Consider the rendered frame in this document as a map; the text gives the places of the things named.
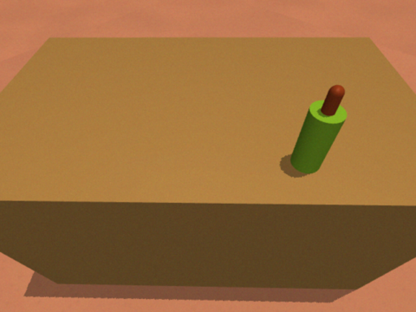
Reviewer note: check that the bottle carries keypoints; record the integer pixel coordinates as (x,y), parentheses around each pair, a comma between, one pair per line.
(322,124)

